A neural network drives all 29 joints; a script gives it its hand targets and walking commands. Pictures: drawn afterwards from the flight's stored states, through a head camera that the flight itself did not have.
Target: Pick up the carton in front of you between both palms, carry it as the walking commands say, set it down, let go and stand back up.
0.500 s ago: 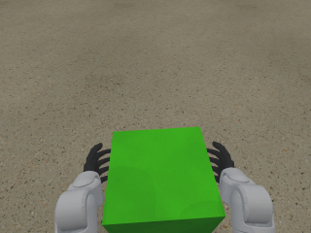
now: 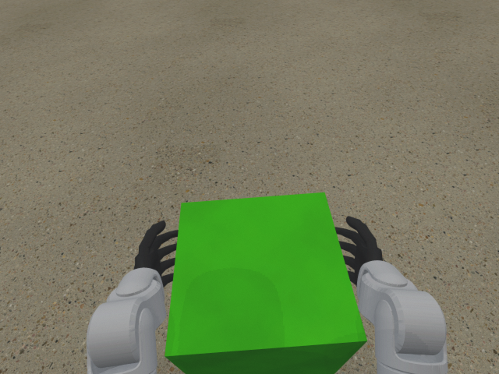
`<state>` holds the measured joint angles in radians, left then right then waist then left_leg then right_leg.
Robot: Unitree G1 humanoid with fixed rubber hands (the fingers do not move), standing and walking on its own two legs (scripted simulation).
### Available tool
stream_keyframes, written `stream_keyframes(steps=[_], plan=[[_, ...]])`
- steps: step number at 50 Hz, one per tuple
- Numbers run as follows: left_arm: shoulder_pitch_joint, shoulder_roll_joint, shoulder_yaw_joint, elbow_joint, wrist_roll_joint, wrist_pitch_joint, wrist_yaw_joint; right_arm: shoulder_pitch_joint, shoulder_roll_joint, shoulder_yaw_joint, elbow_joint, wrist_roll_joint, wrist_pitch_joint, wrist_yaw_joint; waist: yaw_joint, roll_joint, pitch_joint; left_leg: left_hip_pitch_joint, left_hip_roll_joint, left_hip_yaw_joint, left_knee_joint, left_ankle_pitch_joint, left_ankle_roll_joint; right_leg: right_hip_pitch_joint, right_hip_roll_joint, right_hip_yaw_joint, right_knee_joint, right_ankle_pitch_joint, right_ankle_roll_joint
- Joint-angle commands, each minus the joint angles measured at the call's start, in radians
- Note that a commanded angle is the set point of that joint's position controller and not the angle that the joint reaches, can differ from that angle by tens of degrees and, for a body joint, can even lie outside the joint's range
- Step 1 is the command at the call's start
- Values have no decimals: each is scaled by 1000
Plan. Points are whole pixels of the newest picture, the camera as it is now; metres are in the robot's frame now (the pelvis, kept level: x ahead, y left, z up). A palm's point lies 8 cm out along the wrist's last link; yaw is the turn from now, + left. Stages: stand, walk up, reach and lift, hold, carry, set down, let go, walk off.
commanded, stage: carry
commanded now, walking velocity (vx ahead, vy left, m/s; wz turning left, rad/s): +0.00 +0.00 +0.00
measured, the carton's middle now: (260, 297) +0.25 +0.00 +0.01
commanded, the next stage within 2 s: hold in 1.54 s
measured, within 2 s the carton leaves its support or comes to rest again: neither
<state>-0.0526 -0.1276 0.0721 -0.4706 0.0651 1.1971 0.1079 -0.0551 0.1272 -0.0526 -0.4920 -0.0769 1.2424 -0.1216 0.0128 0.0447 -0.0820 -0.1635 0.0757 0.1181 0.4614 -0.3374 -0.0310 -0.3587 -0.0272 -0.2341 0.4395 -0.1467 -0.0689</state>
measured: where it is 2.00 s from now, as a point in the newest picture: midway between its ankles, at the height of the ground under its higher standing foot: outside the picture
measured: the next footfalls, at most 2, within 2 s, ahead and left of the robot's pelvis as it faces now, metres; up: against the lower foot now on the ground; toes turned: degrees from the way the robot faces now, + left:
none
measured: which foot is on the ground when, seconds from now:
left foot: down 0.00-1.00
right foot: down 0.00-1.00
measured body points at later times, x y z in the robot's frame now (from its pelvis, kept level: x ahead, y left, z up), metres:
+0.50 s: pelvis +0.03 +0.02 -0.01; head +0.01 +0.02 +0.44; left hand +0.29 +0.18 +0.08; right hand +0.28 -0.13 +0.08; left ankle -0.08 +0.12 -0.74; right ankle +0.06 -0.08 -0.74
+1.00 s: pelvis -0.01 +0.02 +0.00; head -0.04 +0.02 +0.45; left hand +0.24 +0.18 +0.06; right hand +0.24 -0.13 +0.06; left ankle -0.08 +0.12 -0.74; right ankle +0.05 -0.08 -0.74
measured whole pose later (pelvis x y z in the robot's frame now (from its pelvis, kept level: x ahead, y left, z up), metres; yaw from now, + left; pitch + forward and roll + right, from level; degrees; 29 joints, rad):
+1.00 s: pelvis -0.01 +0.02 +0.00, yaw +1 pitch +1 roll +0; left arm -0.03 -0.13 0.06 -0.31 0.13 1.13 0.07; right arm -0.01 0.13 -0.04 -0.33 -0.13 1.16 -0.09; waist 0.00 0.01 -0.11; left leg -0.15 0.03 0.12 0.51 -0.37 0.01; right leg -0.36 -0.08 -0.22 0.51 -0.17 -0.04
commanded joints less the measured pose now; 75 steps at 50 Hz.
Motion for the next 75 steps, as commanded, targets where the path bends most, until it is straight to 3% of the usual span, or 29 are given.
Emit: stream_keyframes(steps=[1, 6, 10, 14, 26, 34, 39, 49, 59, 68, 72, 75], plan=[[-363, -870, -685, -61, -336, 7, -190, -401, 863, 683, -77, 327, -34, 181, -12, -60, -291, 2, 83, -37, -16, 334, 2, 294, -158, 130, 40, 485, 24], [-330, -835, -673, -32, -315, 19, -176, -359, 821, 659, -44, 318, -27, 176, -14, -16, -265, -3, 87, -44, 18, 530, 7, 259, -147, 115, 115, 558, 14], [-358, -839, -682, -42, -313, 21, -168, -376, 822, 655, -44, 328, -29, 181, -15, 13, -247, 2, 91, -51, 27, 622, 12, 224, -133, 105, 141, 488, 22], [-374, -862, -695, -64, -325, 15, -169, -402, 838, 668, -79, 342, -35, 184, -17, 5, -251, 7, 94, -58, 32, 633, 21, 220, -129, 103, 147, 425, 27], [-351, -831, -683, -58, -314, 23, -169, -388, 811, 670, -84, 333, -24, 179, -17, -28, -218, -23, 83, -68, 2, 455, 37, 217, -146, 121, 115, 351, 33], [-368, -820, -676, -47, -311, 34, -171, -400, 805, 657, -65, 328, -14, 177, -14, -31, -165, -64, 76, -77, -42, 284, 49, 197, -150, 133, 61, 222, 40], [-325, -830, -669, 14, -283, 23, -191, -360, 815, 653, -9, 303, -25, 194, -13, -36, -149, -86, 73, -84, -60, 208, 53, 188, -151, 138, 37, 169, 43], [-390, -786, -626, 119, -226, -129, -229, -425, 781, 626, 108, 239, -177, 231, -14, -38, -141, -136, 67, -97, -92, 65, 62, 188, -154, 149, -7, 36, 50], [-377, -698, -515, 293, -117, -304, -236, -401, 692, 514, 277, 128, -347, 232, -14, -47, -160, -123, 65, -94, -74, 93, 62, 181, -159, 153, -13, 69, 47], [-457, -677, -390, 522, -32, -509, -247, -482, 673, 396, 499, 46, -554, 242, -14, -42, -190, -109, 62, -95, -61, 113, 62, 191, -159, 150, -6, 102, 44], [-506, -741, -417, 563, -45, -583, -261, -534, 735, 427, 529, 58, -629, 256, -13, -43, -222, -89, 59, -97, -50, 127, 61, 206, -158, 149, 2, 126, 40], [-523, -802, -462, 547, -69, -585, -273, -561, 796, 476, 503, 84, -631, 270, -13, -48, -239, -83, 58, -98, -40, 134, 61, 214, -156, 148, 11, 139, 36]])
